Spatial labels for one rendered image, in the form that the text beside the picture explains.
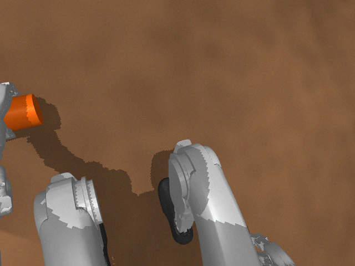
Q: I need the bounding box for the left robot hand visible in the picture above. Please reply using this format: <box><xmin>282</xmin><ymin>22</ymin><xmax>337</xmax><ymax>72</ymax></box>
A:
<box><xmin>0</xmin><ymin>82</ymin><xmax>20</xmax><ymax>140</ymax></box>

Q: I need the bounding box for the right robot foot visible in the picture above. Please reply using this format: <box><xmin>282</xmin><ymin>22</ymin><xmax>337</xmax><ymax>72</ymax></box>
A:
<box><xmin>158</xmin><ymin>177</ymin><xmax>193</xmax><ymax>245</ymax></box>

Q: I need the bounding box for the right robot hand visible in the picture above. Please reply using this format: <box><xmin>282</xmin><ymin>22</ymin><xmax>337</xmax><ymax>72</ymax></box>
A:
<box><xmin>250</xmin><ymin>233</ymin><xmax>296</xmax><ymax>266</ymax></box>

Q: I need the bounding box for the bottle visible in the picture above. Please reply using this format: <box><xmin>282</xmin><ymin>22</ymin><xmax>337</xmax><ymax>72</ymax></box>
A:
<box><xmin>3</xmin><ymin>94</ymin><xmax>43</xmax><ymax>131</ymax></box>

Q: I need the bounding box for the left robot arm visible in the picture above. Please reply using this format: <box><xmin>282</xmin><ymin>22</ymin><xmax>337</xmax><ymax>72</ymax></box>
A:
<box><xmin>0</xmin><ymin>118</ymin><xmax>13</xmax><ymax>266</ymax></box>

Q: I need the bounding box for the left robot foot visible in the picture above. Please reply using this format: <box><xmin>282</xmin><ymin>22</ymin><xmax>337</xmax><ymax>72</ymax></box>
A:
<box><xmin>99</xmin><ymin>223</ymin><xmax>111</xmax><ymax>266</ymax></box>

